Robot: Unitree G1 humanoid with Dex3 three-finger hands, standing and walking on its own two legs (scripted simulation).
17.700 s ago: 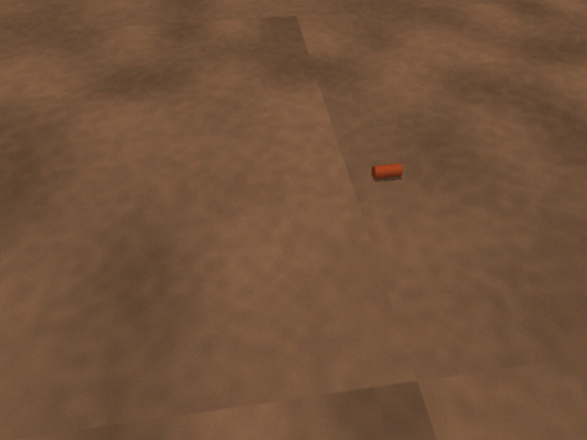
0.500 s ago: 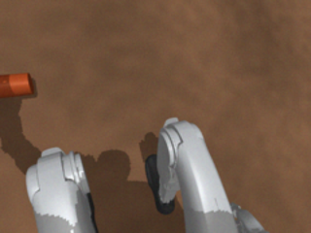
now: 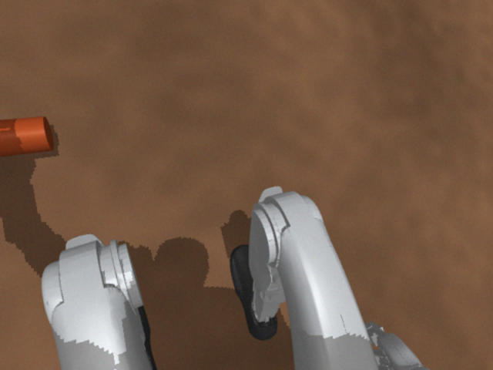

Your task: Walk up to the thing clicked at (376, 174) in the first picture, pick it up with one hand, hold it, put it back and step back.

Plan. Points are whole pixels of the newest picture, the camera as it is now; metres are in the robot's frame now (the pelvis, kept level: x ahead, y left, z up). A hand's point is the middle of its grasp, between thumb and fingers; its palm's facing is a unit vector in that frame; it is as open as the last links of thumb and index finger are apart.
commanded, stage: rise first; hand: left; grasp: from above
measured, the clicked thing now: (5, 138) +0.52 +0.31 -0.29
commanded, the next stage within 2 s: approach in 1.32 s
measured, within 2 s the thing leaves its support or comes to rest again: neither
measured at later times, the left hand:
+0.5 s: hand out of the picture +0.47 +0.34 -0.16, palm faces -0.44 -0.05 -0.89, open 14.1 cm
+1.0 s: hand out of the picture +0.48 +0.34 -0.16, palm faces -0.44 -0.04 -0.90, open 14.2 cm
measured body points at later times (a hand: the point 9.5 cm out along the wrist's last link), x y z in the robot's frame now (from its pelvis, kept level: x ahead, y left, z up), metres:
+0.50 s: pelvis +0.00 +0.00 +0.00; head +0.25 +0.10 +0.36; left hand +0.49 +0.34 -0.11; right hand +0.05 -0.27 -0.08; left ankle +0.07 +0.12 -0.29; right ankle +0.12 -0.13 -0.29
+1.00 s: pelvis +0.00 +0.00 +0.00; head +0.25 +0.10 +0.36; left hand +0.50 +0.34 -0.11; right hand +0.05 -0.27 -0.08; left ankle +0.07 +0.12 -0.29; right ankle +0.12 -0.13 -0.29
